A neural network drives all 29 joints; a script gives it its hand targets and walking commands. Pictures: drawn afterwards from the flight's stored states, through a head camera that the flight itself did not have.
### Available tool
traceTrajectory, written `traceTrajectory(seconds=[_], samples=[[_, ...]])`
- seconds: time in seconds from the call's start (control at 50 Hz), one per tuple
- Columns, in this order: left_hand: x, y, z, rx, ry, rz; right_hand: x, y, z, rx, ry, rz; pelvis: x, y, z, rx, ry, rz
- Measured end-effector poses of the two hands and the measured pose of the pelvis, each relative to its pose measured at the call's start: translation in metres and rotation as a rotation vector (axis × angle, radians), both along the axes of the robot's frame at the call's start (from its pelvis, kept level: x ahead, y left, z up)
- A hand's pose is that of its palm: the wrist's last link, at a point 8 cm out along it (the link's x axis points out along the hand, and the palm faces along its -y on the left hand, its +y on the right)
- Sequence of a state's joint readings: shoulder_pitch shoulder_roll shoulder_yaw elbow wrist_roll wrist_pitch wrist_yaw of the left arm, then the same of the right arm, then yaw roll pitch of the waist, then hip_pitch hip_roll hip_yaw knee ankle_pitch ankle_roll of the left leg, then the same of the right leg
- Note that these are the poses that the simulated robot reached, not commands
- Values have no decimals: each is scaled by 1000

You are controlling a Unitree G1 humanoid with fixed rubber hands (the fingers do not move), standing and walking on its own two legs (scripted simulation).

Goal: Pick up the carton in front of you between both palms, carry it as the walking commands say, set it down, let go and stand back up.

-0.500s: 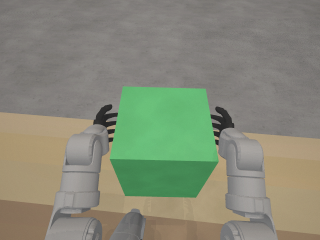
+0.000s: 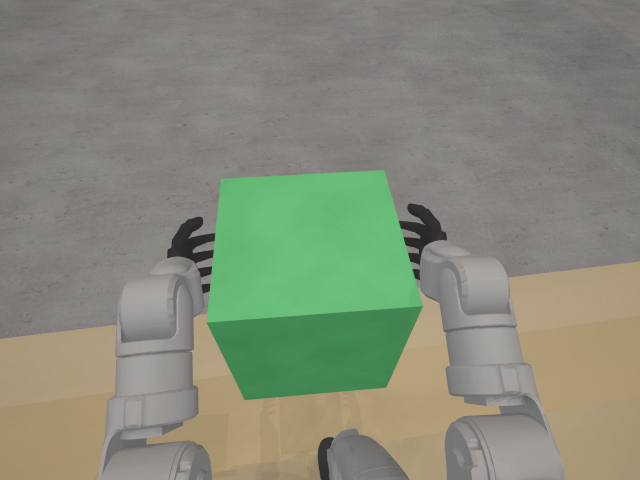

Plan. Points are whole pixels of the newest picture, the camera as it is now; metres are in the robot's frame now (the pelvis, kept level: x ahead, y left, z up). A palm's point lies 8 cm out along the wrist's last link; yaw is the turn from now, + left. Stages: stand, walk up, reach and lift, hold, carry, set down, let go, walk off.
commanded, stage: carry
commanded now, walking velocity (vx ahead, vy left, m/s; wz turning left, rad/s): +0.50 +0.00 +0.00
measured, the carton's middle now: (310, 291) +0.36 -0.04 +0.01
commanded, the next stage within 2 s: none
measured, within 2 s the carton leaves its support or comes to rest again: neither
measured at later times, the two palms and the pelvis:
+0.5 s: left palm (179, 143) +0.74 +0.16 -0.02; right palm (330, 138) +0.74 -0.14 -0.03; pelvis +0.39 +0.00 -0.15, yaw -1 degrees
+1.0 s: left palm (206, 105) +1.10 +0.14 -0.17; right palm (309, 94) +1.12 -0.16 -0.16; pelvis +0.76 -0.02 -0.29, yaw -1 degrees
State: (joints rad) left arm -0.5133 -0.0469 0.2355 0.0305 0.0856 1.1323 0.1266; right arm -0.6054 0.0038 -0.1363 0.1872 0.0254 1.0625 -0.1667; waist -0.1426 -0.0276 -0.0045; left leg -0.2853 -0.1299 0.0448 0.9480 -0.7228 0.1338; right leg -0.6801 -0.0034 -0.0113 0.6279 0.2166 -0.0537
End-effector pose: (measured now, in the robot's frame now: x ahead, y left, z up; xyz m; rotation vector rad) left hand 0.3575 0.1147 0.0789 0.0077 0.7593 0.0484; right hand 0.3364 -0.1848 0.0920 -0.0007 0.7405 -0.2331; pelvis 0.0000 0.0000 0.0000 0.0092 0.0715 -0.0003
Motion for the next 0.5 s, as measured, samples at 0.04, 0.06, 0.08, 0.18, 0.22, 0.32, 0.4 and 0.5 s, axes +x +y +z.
traceTrajectory(seconds=[0.04,0.06,0.08,0.18,0.22,0.32,0.4,0.5], samples=[[34,1,-7,5,-47,22,42,0,-7,3,-47,25,37,-6,-19,9,-14,2],[50,3,-10,13,-76,41,64,2,-11,6,-75,48,56,-10,-32,17,-26,1],[65,7,-13,25,-104,61,87,6,-17,12,-102,75,74,-12,-45,13,-30,-6],[120,30,-50,43,-54,134,167,31,-54,16,-55,152,142,-24,-72,-23,-17,-14],[140,37,-65,35,-4,156,191,38,-70,21,-6,164,168,-27,-74,-20,-11,-8],[207,45,-83,47,36,162,256,45,-98,43,34,162,235,-23,-80,-12,0,-9],[276,49,-86,64,-17,141,316,48,-108,60,-20,141,298,-12,-98,-20,1,-20],[381,48,-102,45,-133,74,399,47,-120,24,-134,88,392,4,-150,-39,-32,-18]])
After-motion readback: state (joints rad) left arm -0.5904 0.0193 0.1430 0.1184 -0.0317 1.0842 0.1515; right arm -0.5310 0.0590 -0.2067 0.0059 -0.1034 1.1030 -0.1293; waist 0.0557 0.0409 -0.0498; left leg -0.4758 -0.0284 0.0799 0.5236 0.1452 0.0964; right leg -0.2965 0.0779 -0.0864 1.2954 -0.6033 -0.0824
